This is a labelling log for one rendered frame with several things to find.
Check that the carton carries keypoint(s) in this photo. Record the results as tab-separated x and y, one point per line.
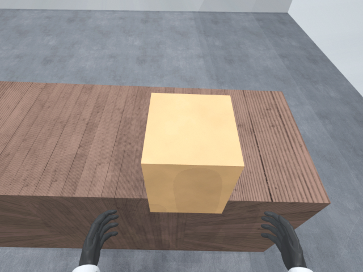
191	159

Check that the pedestal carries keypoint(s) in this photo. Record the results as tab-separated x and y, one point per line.
70	152

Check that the right robot hand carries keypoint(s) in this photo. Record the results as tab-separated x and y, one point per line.
286	240

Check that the left robot hand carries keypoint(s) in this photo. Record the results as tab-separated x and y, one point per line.
96	237

